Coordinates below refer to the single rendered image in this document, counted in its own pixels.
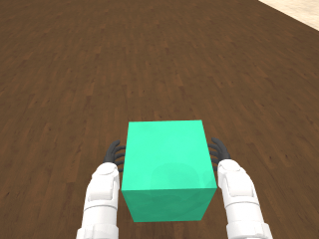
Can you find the right robot hand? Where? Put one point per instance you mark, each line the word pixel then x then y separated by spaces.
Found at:
pixel 221 152

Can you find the left robot forearm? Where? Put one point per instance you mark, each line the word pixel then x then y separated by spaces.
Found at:
pixel 101 204

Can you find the carton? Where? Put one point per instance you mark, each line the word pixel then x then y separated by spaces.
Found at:
pixel 168 174

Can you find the left robot hand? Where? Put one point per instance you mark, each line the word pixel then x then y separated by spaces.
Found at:
pixel 111 157

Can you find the right robot forearm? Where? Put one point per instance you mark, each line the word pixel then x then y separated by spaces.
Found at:
pixel 244 217

